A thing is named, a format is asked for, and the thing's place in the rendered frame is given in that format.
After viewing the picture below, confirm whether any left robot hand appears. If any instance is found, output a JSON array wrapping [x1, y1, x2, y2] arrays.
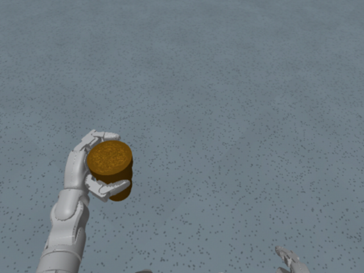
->
[[64, 130, 130, 202]]

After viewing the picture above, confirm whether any right robot hand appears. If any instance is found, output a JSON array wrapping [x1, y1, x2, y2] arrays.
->
[[275, 246, 310, 273]]

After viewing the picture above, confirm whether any left robot arm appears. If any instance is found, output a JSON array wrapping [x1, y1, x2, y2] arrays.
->
[[35, 188, 90, 273]]

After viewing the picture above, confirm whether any cup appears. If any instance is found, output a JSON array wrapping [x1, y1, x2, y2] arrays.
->
[[87, 140, 133, 201]]

